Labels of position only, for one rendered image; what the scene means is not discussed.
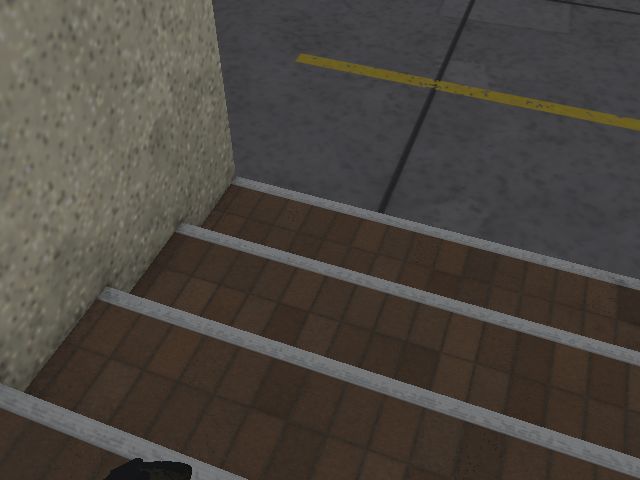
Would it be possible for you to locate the left robot hand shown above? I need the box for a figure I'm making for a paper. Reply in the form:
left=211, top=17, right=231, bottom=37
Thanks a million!
left=103, top=458, right=192, bottom=480

